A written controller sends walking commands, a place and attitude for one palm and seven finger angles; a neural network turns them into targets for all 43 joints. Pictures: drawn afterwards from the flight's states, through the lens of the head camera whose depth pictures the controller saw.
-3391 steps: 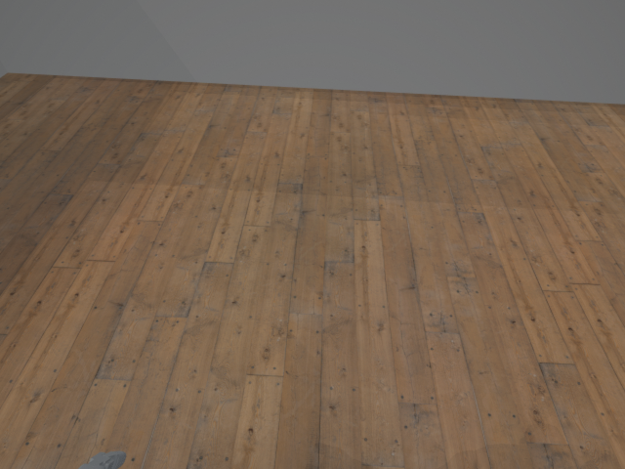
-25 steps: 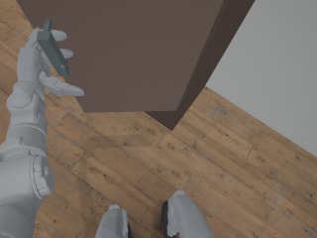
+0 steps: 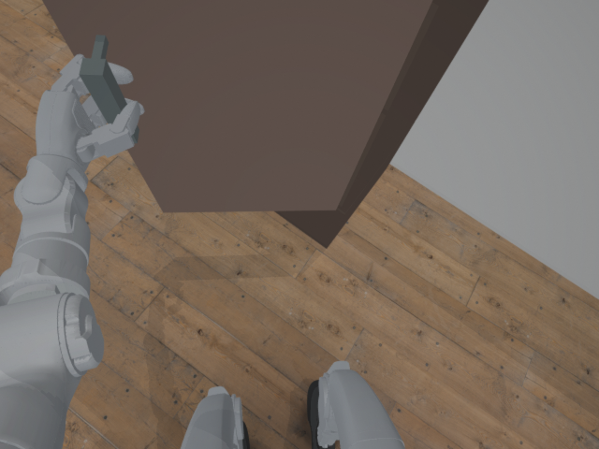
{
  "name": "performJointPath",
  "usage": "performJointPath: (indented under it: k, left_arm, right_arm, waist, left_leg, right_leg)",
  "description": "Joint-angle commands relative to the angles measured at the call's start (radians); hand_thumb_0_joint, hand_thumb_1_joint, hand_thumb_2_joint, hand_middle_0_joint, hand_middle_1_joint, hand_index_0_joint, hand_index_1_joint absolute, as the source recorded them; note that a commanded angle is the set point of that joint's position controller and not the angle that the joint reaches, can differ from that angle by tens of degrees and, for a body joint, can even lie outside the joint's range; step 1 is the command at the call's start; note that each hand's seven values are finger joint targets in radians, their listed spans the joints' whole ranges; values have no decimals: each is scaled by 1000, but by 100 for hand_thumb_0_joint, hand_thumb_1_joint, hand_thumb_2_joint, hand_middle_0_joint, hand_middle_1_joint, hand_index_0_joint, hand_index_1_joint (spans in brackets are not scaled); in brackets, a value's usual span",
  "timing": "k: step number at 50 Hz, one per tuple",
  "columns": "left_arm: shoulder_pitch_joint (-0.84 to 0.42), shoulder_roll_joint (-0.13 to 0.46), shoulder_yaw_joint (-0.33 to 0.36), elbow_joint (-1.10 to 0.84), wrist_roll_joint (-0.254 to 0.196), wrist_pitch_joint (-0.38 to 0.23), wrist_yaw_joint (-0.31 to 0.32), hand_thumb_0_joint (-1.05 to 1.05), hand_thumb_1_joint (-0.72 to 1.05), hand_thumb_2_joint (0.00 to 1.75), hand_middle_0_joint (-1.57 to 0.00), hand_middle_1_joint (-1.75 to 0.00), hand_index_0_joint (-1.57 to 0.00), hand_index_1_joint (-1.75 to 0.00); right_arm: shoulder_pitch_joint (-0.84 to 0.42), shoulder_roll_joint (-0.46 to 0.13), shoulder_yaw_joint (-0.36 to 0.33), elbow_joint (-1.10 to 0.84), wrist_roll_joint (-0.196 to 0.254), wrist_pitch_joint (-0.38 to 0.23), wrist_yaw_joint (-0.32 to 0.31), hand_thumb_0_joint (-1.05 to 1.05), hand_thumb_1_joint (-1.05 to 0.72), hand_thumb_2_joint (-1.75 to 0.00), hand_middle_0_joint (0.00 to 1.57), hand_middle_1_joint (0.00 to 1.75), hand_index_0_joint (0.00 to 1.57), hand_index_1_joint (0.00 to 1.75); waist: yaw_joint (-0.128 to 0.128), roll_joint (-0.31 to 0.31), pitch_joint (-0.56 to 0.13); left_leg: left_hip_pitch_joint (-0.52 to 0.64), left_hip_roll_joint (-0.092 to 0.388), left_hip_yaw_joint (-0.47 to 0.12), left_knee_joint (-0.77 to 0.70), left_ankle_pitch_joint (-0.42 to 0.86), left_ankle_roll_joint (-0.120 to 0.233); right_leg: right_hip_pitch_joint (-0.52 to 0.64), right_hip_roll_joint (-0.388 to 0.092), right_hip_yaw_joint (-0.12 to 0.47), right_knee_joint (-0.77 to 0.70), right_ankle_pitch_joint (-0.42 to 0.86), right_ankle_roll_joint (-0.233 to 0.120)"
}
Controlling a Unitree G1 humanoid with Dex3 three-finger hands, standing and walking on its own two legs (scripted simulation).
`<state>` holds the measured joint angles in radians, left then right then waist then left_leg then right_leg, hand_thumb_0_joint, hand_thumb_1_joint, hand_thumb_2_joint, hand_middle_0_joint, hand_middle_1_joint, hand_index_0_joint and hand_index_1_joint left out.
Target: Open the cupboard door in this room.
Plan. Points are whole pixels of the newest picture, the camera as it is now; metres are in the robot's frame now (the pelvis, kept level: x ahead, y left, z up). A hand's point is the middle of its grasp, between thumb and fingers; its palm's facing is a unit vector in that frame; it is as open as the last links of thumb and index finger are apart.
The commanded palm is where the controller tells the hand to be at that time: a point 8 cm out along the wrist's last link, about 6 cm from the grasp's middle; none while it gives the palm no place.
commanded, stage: close the thumb around the handle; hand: left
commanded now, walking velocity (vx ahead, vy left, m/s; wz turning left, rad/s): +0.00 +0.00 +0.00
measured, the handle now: (115, 92) +0.56 +0.20 +0.05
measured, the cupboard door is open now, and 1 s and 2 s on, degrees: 40 73 81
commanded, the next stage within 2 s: pull the door open along its arc in 0.12 s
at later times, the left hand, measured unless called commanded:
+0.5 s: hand (128, 146) +0.48 +0.18 +0.05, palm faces -0.03 -1.00 -0.03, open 6.1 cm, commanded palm +0.43 +0.22 +0.05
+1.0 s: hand (205, 278) +0.31 +0.08 +0.06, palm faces +0.34 -0.94 +0.00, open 6.4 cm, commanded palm +0.23 +0.15 +0.05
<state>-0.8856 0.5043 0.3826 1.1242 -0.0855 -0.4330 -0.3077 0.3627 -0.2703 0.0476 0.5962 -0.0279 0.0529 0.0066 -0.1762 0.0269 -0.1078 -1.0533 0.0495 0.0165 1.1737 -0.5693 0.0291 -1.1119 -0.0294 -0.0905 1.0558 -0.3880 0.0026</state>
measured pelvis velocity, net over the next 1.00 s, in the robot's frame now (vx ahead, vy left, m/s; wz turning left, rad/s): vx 0.03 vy -0.02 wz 0.03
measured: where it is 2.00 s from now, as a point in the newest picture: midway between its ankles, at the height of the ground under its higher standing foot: outside the picture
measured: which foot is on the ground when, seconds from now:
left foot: down 0.00-1.00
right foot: down 0.00-1.00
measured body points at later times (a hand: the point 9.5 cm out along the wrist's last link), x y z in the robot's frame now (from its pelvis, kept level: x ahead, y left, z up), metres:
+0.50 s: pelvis +0.01 +0.00 +0.01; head +0.15 +0.01 +0.44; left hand +0.48 +0.23 +0.05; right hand +0.03 -0.26 -0.10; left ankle -0.02 +0.10 -0.65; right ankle +0.05 -0.13 -0.65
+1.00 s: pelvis +0.03 -0.02 +0.03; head +0.10 -0.02 +0.47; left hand +0.29 +0.13 +0.06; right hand +0.22 -0.22 -0.07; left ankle -0.02 +0.10 -0.65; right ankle +0.05 -0.13 -0.65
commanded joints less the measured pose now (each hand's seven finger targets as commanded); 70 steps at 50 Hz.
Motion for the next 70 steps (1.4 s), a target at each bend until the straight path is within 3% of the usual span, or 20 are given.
performJointPath:
  k: [1,5,12,15,22,25,27,30,31,32,33,34,39,45,52,55,60,61,65,70]
  left_arm:
    - [-409,240,52,-211,-27,-64,15,0,90,90,-40,-135,-40,-135]
    - [-432,257,57,-219,-9,-68,39,0,90,90,-40,-135,-40,-135]
    - [-423,193,0,-219,-4,-77,41,0,90,90,-40,-135,-40,-135]
    - [-356,214,26,-267,-8,-90,41,0,90,90,-40,-135,-40,-135]
    - [-86,150,12,-389,-50,-72,27,0,90,90,-40,-135,-40,-135]
    - [84,103,-9,-488,-72,-68,27,0,90,90,-40,-135,-40,-135]
    - [189,36,-48,-545,-91,-60,31,0,90,90,-40,-135,-40,-135]
    - [320,-37,-95,-685,-110,-68,44,0,90,90,-40,-135,-40,-135]
    - [362,-104,-40,-725,-163,-68,143,0,90,90,-40,-135,-40,-135]
    - [419,-169,-69,-749,-160,-69,232,0,90,90,-40,-135,-40,-135]
    - [465,-234,-132,-786,-139,-70,286,0,90,90,-40,-135,-40,-135]
    - [500,-228,-108,-833,-126,-77,360,0,90,90,-40,-135,-40,-135]
    - [706,-345,-210,-994,24,-91,627,0,90,90,-40,-135,-40,-135]
    - [926,-472,-368,-1112,140,-75,771,0,90,90,-40,-135,-40,-135]
    - [1268,-540,-481,-1295,177,-54,801,0,90,90,-40,-135,-40,-135]
    - [1206,-582,-546,-1290,213,-49,818,0,90,90,-40,-135,-40,-135]
    - [1120,-682,-668,-1286,232,-46,830,0,90,90,-40,-135,-40,-135]
    - [1022,-663,-665,-1280,232,-44,835,0,90,90,-40,-135,-40,-135]
    - [1058,-619,-614,-1265,221,-33,824,0,62,78,-38,-132,-38,-132]
    - [1004,-589,-585,-1225,198,-16,787,0,27,63,-35,-128,-35,-128]
  right_arm:
    - [184,-186,-69,-41,-3,-8,-10,0,-90,-90,20,30,20,30]
    - [183,-184,-65,-46,-7,-5,-10,0,-90,-90,20,30,20,30]
    - [170,-178,-63,-49,-4,-7,-5,0,-90,-90,20,30,20,30]
    - [173,-178,-70,-58,-5,-9,-3,0,-90,-90,20,30,20,30]
    - [141,-166,-79,-103,15,-3,8,0,-90,-90,20,30,20,30]
    - [121,-157,-85,-126,25,-10,12,0,-90,-90,20,30,20,30]
    - [102,-150,-88,-138,31,-15,16,0,-90,-90,20,30,20,30]
    - [68,-139,-97,-157,36,-34,20,0,-90,-90,20,30,20,30]
    - [46,-118,-100,-161,31,-43,23,0,-90,-90,20,30,20,30]
    - [24,-111,-100,-160,26,-55,30,0,-90,-90,20,30,20,30]
    - [13,-107,-101,-163,22,-64,40,0,-90,-90,20,30,20,30]
    - [-2,-102,-103,-169,15,-72,43,0,-90,-90,20,30,20,30]
    - [-55,-68,-106,-178,-21,-80,60,0,-90,-90,20,30,20,30]
    - [-134,-26,-100,-198,-32,-81,42,0,-90,-90,20,30,20,30]
    - [-205,19,-77,-226,-36,-103,25,0,-90,-90,20,30,20,30]
    - [-221,25,-73,-216,-50,-126,16,0,-90,-90,20,30,20,30]
    - [-220,26,-72,-197,-58,-172,15,0,-90,-90,20,30,20,30]
    - [-222,21,-71,-187,-58,-177,11,0,-90,-90,20,30,20,30]
    - [-205,19,-82,-186,-54,-183,-2,0,-90,-90,20,30,20,30]
    - [-215,12,-80,-176,-45,-182,-16,0,-90,-90,20,30,20,30]
  waist:
    - [-8,147,-543]
    - [-8,137,-527]
    - [-19,130,-499]
    - [12,164,-582]
    - [61,84,-556]
    - [93,96,-545]
    - [97,40,-497]
    - [116,67,-498]
    - [153,51,-457]
    - [154,32,-417]
    - [144,18,-407]
    - [163,11,-398]
    - [199,-24,-418]
    - [204,-79,-363]
    - [216,-78,-301]
    - [185,-93,-253]
    - [155,-82,-288]
    - [135,-81,-277]
    - [166,-121,-360]
    - [154,-167,-295]
  left_leg:
    - [327,-27,-77,-144,523,-31]
    - [293,-29,-75,-147,502,-27]
    - [292,-31,-71,-156,462,-26]
    - [351,-28,-72,-156,545,-34]
    - [310,-34,-38,-196,541,-22]
    - [329,-33,-30,-222,584,-23]
    - [308,-34,-20,-239,553,-19]
    - [338,-34,-12,-251,577,-22]
    - [320,-36,-10,-261,560,-36]
    - [320,-34,-11,-268,544,-45]
    - [319,-37,-7,-268,523,-45]
    - [305,-39,-9,-270,523,-46]
    - [320,-45,0,-267,538,-52]
    - [310,-57,4,-280,440,-41]
    - [305,-69,5,-275,389,-42]
    - [268,-71,-8,-237,343,-39]
    - [260,-75,-19,-193,333,-40]
    - [246,-75,-22,-177,309,-39]
    - [231,-82,-17,-173,306,-41]
    - [178,-81,-21,-177,221,-37]
  right_leg:
    - [316,58,35,-61,292,-28]
    - [331,56,38,-56,293,-28]
    - [322,57,39,-68,265,-26]
    - [352,57,40,-60,311,-29]
    - [482,58,48,-89,379,-28]
    - [519,54,49,-100,407,-31]
    - [537,53,45,-113,402,-27]
    - [549,47,44,-114,414,-27]
    - [532,49,26,-122,385,-25]
    - [515,51,15,-127,358,-23]
    - [516,48,13,-129,349,-23]
    - [528,46,10,-125,345,-28]
    - [593,31,18,-114,400,-41]
    - [633,20,37,-132,393,-39]
    - [668,14,52,-145,403,-40]
    - [611,7,70,-142,371,-34]
    - [572,-5,77,-127,369,-31]
    - [545,-13,88,-132,343,-25]
    - [638,-31,131,-148,377,-17]
    - [639,-50,183,-204,242,-5]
